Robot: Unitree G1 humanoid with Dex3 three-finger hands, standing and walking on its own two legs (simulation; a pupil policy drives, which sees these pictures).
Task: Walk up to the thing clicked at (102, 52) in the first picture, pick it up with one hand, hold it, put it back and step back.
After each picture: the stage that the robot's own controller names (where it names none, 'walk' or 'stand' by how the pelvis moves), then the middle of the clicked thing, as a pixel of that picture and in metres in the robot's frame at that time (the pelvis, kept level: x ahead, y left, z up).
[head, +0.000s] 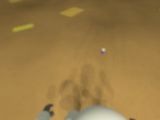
stand; (103, 51) +1.37 -0.28 -0.72
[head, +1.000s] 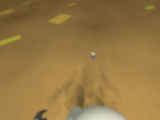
walk; (93, 55) +1.26 +0.06 -0.69
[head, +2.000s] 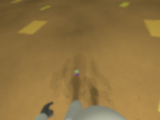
walk; (76, 73) +0.77 +0.28 -0.72
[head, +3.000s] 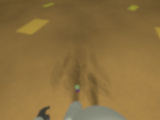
walk; (77, 88) +0.47 +0.21 -0.72
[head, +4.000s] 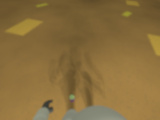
stand; (72, 98) +0.35 +0.19 -0.71
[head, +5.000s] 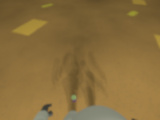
stand; (73, 98) +0.35 +0.18 -0.72
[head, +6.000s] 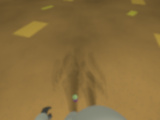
stand; (75, 98) +0.36 +0.18 -0.73
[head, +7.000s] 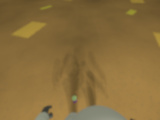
stand; (74, 99) +0.34 +0.19 -0.73
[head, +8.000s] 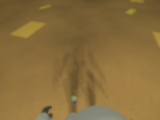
stand; (74, 99) +0.34 +0.20 -0.73
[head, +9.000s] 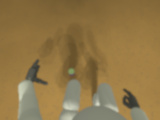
go down; (71, 72) +0.39 +0.18 -0.48
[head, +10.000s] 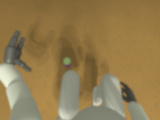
go down; (67, 62) +0.43 +0.20 -0.33
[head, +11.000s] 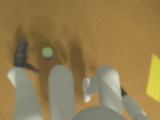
close in; (47, 54) +0.42 +0.24 -0.24
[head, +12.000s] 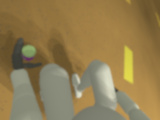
close; (28, 53) +0.42 +0.26 -0.23
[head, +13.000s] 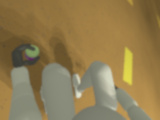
lift; (31, 53) +0.40 +0.25 -0.23
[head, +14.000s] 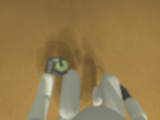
lift; (62, 68) +0.32 +0.22 -0.08
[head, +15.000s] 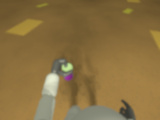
hold; (67, 72) +0.33 +0.16 +0.04
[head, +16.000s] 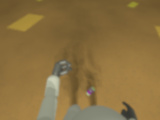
go down; (90, 91) +0.42 -0.04 -0.66
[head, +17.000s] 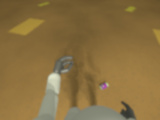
stand; (103, 86) +0.57 -0.25 -0.71
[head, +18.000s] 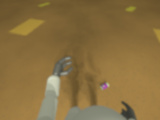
stand; (104, 86) +0.57 -0.25 -0.70
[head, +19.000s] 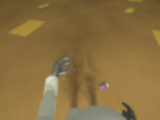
stand; (104, 86) +0.57 -0.25 -0.71
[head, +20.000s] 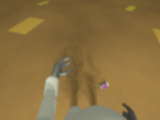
stand; (104, 85) +0.57 -0.25 -0.70
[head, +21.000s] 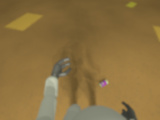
stand; (103, 83) +0.57 -0.25 -0.70
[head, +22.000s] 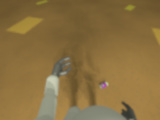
stand; (103, 85) +0.57 -0.25 -0.71
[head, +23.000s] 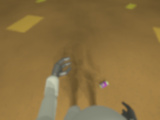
stand; (103, 84) +0.57 -0.25 -0.71
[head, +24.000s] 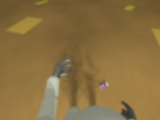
stand; (103, 85) +0.57 -0.25 -0.71
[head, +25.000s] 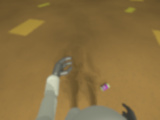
stand; (104, 87) +0.56 -0.26 -0.71
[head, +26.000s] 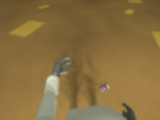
stand; (104, 88) +0.56 -0.26 -0.71
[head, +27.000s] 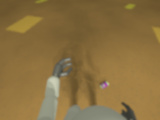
stand; (104, 85) +0.56 -0.26 -0.70
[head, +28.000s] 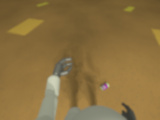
stand; (104, 86) +0.56 -0.26 -0.71
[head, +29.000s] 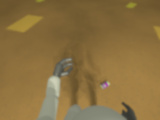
stand; (105, 85) +0.56 -0.26 -0.70
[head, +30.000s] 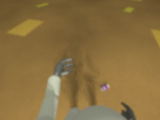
stand; (104, 87) +0.55 -0.26 -0.71
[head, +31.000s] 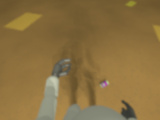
stand; (104, 84) +0.55 -0.26 -0.70
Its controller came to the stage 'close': yes
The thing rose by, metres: 0.70
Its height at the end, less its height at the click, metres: -0.02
